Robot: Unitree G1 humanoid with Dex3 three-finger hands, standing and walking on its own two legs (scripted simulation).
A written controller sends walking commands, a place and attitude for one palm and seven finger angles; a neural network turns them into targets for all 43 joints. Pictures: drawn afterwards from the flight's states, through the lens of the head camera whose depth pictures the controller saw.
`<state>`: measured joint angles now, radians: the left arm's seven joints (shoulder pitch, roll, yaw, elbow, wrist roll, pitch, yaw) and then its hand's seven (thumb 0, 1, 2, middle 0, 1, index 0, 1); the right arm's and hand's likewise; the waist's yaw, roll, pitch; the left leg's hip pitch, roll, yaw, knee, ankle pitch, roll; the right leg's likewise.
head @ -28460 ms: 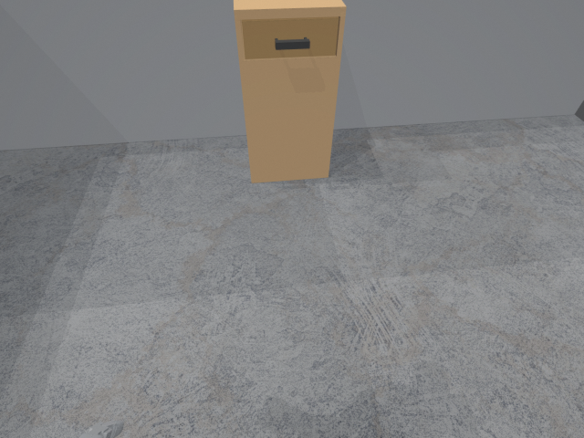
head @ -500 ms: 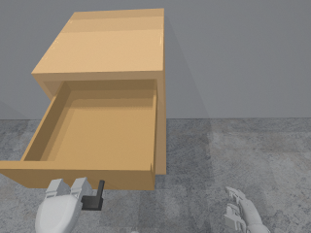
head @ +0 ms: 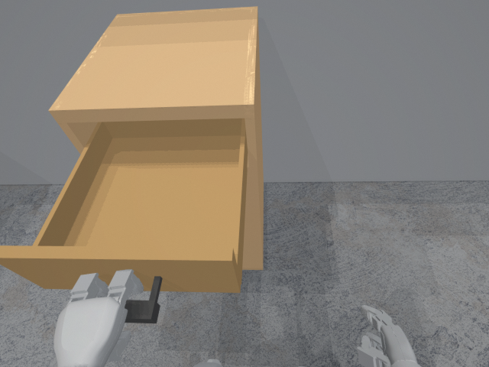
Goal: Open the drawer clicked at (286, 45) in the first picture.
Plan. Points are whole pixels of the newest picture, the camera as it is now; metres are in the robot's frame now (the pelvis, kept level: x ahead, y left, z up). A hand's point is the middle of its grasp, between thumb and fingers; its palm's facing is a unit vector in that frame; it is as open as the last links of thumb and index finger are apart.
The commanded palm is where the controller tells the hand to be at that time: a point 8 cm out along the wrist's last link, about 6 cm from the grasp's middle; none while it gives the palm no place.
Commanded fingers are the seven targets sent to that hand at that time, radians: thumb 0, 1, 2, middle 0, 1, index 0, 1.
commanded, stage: open the thumb to release the handle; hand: left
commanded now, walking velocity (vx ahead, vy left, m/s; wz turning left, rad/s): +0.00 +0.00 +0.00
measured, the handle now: (118, 296) +0.23 +0.22 +0.01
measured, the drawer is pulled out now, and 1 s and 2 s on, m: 0.30 0.29 0.29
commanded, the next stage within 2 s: lift the hand off the handle in 0.14 s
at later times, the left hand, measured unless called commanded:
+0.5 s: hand (113, 327) +0.18 +0.22 -0.01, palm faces -0.01 -0.08 -1.00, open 13.5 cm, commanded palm +0.18 +0.23 +0.04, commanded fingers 0.00 -0.50 0.30 -0.30 -1.20 -0.30 -1.20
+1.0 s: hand (92, 311) +0.19 +0.24 +0.04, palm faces +0.03 -0.11 -0.99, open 13.3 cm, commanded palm +0.18 +0.24 +0.11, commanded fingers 0.00 -0.50 0.30 -0.30 -1.20 -0.30 -1.20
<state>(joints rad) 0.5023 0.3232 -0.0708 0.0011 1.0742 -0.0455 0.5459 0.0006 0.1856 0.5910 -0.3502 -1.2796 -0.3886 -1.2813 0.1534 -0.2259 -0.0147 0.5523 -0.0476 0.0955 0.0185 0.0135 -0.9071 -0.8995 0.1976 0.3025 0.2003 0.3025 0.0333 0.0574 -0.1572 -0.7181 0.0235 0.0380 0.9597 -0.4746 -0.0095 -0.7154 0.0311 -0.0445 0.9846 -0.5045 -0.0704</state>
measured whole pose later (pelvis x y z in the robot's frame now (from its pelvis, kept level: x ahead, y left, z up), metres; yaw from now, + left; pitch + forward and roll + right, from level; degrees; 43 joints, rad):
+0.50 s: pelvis -0.02 -0.01 +0.01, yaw +1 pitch +12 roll +1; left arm 0.33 0.33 -0.07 0.15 1.06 -0.07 0.52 0.00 -0.48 0.30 -0.34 -1.24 -0.36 -1.23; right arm 0.14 -0.24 -0.03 0.59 -0.04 0.07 -0.02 0.01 -0.91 -0.90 0.20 0.30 0.20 0.30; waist 0.04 0.07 -0.13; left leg -0.70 0.02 0.00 0.92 -0.42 -0.02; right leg -0.69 0.03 -0.08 0.93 -0.45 -0.08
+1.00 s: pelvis -0.01 +0.01 +0.03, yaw +0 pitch +8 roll +0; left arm 0.40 0.36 -0.08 -0.03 0.99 -0.02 0.42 0.00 -0.49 0.30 -0.33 -1.20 -0.41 -1.23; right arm 0.15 -0.25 -0.03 0.58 -0.02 0.06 -0.02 0.01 -0.91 -0.90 0.20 0.30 0.20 0.30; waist 0.04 0.09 -0.11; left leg -0.54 0.01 0.03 0.79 -0.38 0.00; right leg -0.52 0.03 -0.05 0.80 -0.41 -0.05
